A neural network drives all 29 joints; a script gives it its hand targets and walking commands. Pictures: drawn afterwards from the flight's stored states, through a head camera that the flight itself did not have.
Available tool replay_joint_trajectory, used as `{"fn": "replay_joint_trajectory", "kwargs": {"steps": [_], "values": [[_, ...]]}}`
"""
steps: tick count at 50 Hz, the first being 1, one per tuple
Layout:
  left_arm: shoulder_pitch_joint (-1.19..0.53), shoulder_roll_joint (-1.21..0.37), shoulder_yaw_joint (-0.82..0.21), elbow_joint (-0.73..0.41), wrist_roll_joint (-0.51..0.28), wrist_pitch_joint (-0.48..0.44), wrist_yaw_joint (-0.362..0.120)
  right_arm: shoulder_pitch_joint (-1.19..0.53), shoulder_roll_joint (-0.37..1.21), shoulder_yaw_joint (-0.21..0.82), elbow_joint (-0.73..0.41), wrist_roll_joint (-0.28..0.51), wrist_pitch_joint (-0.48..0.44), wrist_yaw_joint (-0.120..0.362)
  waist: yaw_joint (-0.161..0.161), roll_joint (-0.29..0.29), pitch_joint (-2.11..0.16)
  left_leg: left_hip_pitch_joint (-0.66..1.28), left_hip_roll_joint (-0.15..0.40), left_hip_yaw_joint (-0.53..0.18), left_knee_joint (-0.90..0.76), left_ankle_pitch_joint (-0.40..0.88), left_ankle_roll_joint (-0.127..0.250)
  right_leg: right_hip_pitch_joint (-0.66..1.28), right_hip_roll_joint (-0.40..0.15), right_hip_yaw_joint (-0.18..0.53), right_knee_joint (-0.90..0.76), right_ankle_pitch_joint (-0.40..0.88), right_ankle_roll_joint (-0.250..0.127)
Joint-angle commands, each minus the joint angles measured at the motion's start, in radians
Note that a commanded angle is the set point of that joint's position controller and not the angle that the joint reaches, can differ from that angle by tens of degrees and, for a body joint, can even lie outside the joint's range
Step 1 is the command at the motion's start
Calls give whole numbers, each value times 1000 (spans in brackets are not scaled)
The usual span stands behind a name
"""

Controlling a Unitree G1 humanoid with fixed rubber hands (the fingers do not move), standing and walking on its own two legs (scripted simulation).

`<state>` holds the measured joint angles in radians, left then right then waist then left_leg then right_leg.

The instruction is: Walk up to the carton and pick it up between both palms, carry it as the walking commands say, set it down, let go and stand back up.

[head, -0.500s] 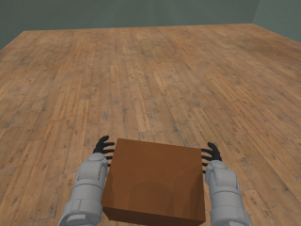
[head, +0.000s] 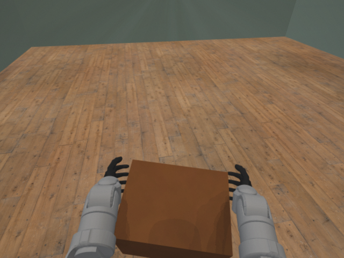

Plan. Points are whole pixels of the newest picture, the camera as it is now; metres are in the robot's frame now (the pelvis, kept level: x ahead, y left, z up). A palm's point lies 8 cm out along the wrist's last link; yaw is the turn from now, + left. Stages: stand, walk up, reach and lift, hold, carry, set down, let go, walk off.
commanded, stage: hold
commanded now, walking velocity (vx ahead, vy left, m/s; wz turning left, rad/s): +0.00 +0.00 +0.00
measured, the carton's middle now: (173, 214) +0.29 +0.01 -0.05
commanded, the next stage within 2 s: carry in 0.10 s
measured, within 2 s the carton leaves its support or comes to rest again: neither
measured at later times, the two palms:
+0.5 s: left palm (131, 164) +0.34 +0.12 +0.08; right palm (260, 173) +0.34 -0.21 +0.07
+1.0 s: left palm (144, 120) +0.53 +0.11 +0.09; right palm (244, 130) +0.51 -0.22 +0.07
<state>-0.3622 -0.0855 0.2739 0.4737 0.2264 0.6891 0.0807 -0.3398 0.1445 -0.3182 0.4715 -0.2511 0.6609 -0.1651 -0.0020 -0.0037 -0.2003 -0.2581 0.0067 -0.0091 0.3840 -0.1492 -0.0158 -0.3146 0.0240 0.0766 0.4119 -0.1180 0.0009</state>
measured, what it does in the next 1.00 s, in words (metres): walks ahead: left foot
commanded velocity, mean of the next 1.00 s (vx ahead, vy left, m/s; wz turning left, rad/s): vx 0.47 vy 0.00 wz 0.00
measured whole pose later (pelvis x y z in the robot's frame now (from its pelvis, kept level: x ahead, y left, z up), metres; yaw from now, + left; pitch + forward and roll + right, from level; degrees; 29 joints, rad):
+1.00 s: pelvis +0.24 -0.04 -0.02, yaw -2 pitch +6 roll +1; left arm -0.35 -0.05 0.15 0.03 0.22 1.28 0.07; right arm -0.37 0.13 -0.24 0.05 -0.12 1.25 -0.27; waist 0.00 0.03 -0.29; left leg -0.16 0.08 0.05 0.50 -0.44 -0.07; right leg -0.41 0.03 -0.09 0.73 -0.50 -0.02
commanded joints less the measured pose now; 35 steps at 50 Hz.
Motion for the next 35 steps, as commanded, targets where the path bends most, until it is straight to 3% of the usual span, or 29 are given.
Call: {"fn": "replay_joint_trajectory", "kwargs": {"steps": [1, 2, 3, 4, 5, 6, 8, 10, 11, 12, 13, 15, 16, 17, 18, 19, 21, 22, 24, 26, 27, 28, 29, 30, 31, 32, 33, 34, 35], "values": [[-795, -1017, -420, 48, -195, -77, -503, -763, 996, 490, 93, 246, -56, 593, 20, 14, -187, 119, -67, 15, -91, -271, 42, 156, 39, -40, -81, -252, -12], [-799, -1010, -407, 70, -187, -77, -508, -770, 999, 474, 110, 247, -57, 593, 39, 15, -177, 97, -71, 13, -103, -298, 41, 182, 42, -39, -77, -269, -13], [-782, -1007, -404, 83, -179, -79, -511, -744, 1001, 467, 129, 232, -61, 591, 32, 30, -189, 109, -78, 27, -93, -252, 40, 169, 31, -36, -90, -245, -11], [-734, -1000, -415, 69, -180, -80, -507, -710, 1007, 487, 105, 239, -62, 589, 26, -6, -200, 140, -75, 25, -87, -164, 40, 183, 41, -40, -93, -189, -8], [-710, -1089, -536, -1, -261, -93, -438, -743, 913, 561, 15, 239, -85, 538, -5, 81, -434, 263, 139, -29, 122, 172, 29, 165, -193, 28, 83, 308, -30], [-685, -1070, -563, -111, -302, -82, -427, -676, 950, 600, -67, 275, -61, 519, 13, 34, -455, 260, 113, -27, 153, 119, 35, 146, -172, 33, 104, 310, -38], [-857, -1068, -629, -219, -361, -65, -414, -787, 952, 630, -124, 304, -34, 502, 2, 33, -414, 253, 109, -65, 107, -229, 73, 5, -139, 17, 109, -50, -28], [-803, -1059, -631, -219, -358, -8, -409, -709, 957, 644, -133, 337, 24, 500, 6, 169, -241, 234, 186, -176, -27, -469, 129, -266, -42, -84, 223, -331, 15], [-809, -1052, -639, -239, -366, 15, -407, -734, 951, 658, -169, 355, 47, 490, 6, 195, -193, 153, 231, -213, -73, -469, 151, -261, -44, -114, 305, -250, 16], [-838, -1058, -666, -296, -403, 45, -403, -736, 963, 688, -207, 396, 79, 484, 2, 159, -153, 81, 250, -206, -94, -450, 154, -228, -56, -122, 327, -205, 14], [-834, -1063, -678, -308, -417, 72, -390, -724, 970, 687, -189, 406, 109, 474, 8, 152, -212, 125, 245, -204, -62, -426, 151, -201, -58, -106, 275, -227, 4], [-834, -1071, -733, -388, -502, 138, -371, -800, 913, 729, -318, 454, 163, 443, 15, 98, -259, 78, 181, -86, 45, -288, 107, -45, -28, -122, 105, -198, -8], [-822, -1074, -740, -440, -527, 174, -362, -808, 957, 766, -376, 487, 203, 430, 20, -9, -300, 35, 109, -22, 153, -332, 78, 40, -69, -39, 13, -255, -27], [-814, -1054, -720, -436, -534, 204, -360, -814, 979, 791, -394, 512, 244, 425, 17, -199, -297, -93, 39, 60, 321, -275, 26, 129, -202, 181, -57, -226, -75], [-765, -1054, -703, -425, -530, 241, -360, -784, 1009, 812, -411, 530, 284, 420, 17, -300, -287, -274, -8, 97, 427, -318, -2, 261, -293, 361, -101, -195, -130], [-741, -1060, -703, -463, -524, 270, -348, -759, 1018, 830, -438, 552, 319, 417, 7, -276, -263, -335, -8, 97, 414, -340, -12, 301, -339, 418, -134, -162, -163], [-727, -1045, -680, -526, -528, 316, -327, -791, 1041, 843, -485, 612, 372, 413, 6, -223, -297, -335, 9, 88, 282, -356, -2, 379, -343, 357, -106, -80, -183], [-736, -1055, -712, -580, -558, 333, -323, -748, 1041, 849, -494, 624, 392, 411, 2, -201, -340, -231, 0, 105, 175, -301, -3, 357, -306, 261, -88, -2, -163], [-737, -1055, -717, -643, -560, 376, -305, -730, 1032, 824, -507, 629, 444, 406, -1, -163, -365, -39, -30, 139, -14, -232, 5, 287, -235, 145, -60, -53, -112], [-685, -1017, -696, -635, -538, 406, -295, -694, 1039, 806, -476, 638, 484, 400, -7, -97, -424, 296, 42, 56, -69, -160, 26, 87, -158, 28, 17, -87, -30], [-732, -1035, -727, -684, -562, 419, -293, -731, 1024, 809, -536, 645, 488, 395, -15, -40, -459, 423, 100, -19, -70, -226, 58, -33, -129, 2, 71, -168, -19], [-740, -1046, -740, -713, -569, 432, -293, -751, 1020, 824, -588, 646, 493, 389, -27, 25, -445, 471, 200, -130, -48, -285, 98, -139, -86, -73, 133, -209, 16], [-766, -1058, -743, -686, -587, 450, -294, -705, 1011, 806, -545, 624, 510, 386, -25, 100, -404, 477, 262, -196, -6, -215, 128, -215, -63, -115, 195, -171, 9], [-784, -1050, -745, -696, -591, 466, -298, -704, 995, 798, -533, 610, 522, 381, -16, 166, -350, 451, 280, -205, 17, -173, 142, -242, -36, -143, 171, -258, 3], [-784, -1053, -754, -669, -604, 474, -302, -715, 971, 796, -543, 604, 523, 379, -8, 170, -335, 395, 278, -154, 69, -107, 130, -205, -33, -147, 126, -271, -6], [-766, -1046, -743, -657, -602, 489, -300, -685, 980, 782, -520, 596, 538, 379, -3, 143, -321, 307, 229, -83, 140, -56, 106, -103, -43, -115, 50, -246, -24], [-804, -1052, -746, -679, -619, 495, -299, -733, 988, 797, -563, 605, 541, 377, 4, 37, -317, 125, 162, -3, 234, -87, 67, 79, -84, -26, -48, -212, -53], [-740, -1032, -722, -630, -593, 504, -293, -722, 983, 795, -562, 603, 556, 374, 5, -163, -306, -116, 80, 91, 348, -238, 19, 269, -208, 187, -73, -84, -108], [-708, -1033, -706, -598, -589, 518, -294, -745, 1002, 796, -551, 620, 569, 376, 6, -290, -250, -363, 39, 129, 349, -369, -3, 436, -285, 328, -92, 75, -170]]}}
